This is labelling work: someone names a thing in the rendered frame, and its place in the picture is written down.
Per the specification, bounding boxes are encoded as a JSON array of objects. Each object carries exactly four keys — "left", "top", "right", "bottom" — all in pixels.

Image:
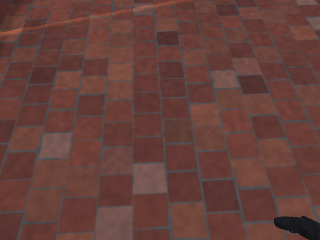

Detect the robot right hand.
[{"left": 274, "top": 216, "right": 320, "bottom": 240}]

